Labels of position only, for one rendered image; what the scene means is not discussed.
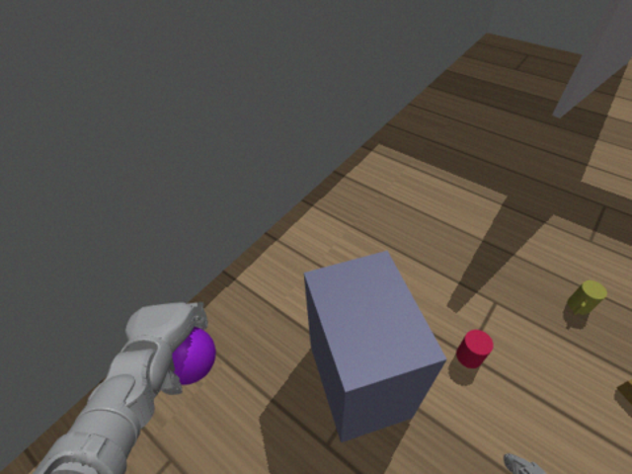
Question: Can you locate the right robot hand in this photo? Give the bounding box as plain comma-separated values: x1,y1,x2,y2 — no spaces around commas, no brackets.
504,453,546,474

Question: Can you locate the left robot arm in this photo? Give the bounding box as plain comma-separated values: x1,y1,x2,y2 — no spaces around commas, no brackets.
33,336,173,474

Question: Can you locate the left robot hand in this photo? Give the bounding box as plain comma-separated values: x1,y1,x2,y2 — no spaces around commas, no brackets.
125,302,207,395

